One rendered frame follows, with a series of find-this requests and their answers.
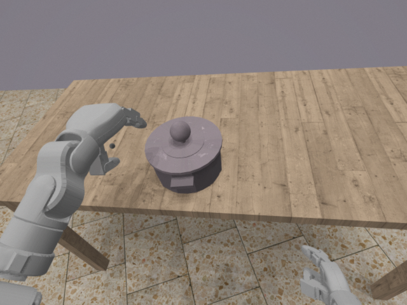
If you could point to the robot left hand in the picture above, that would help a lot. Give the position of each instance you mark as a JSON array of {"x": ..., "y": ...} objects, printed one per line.
[{"x": 101, "y": 122}]

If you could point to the pot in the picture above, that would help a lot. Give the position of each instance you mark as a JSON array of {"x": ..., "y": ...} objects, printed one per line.
[{"x": 193, "y": 182}]

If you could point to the table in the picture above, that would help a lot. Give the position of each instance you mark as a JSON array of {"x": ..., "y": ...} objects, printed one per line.
[{"x": 326, "y": 147}]

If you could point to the robot right forearm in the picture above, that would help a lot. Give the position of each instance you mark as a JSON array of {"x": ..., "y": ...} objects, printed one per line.
[{"x": 343, "y": 297}]

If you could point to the lid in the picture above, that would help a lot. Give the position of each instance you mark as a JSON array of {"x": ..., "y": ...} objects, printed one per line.
[{"x": 180, "y": 158}]

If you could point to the robot right hand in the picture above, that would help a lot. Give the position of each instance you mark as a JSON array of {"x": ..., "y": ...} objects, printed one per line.
[{"x": 321, "y": 285}]

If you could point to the left robot upper arm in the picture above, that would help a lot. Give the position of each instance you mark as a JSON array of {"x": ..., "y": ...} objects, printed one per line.
[{"x": 15, "y": 294}]

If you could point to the knob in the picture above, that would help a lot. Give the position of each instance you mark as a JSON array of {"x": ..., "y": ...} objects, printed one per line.
[{"x": 180, "y": 131}]

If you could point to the robot left forearm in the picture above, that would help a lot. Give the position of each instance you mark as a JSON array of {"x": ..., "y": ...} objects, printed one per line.
[{"x": 54, "y": 194}]

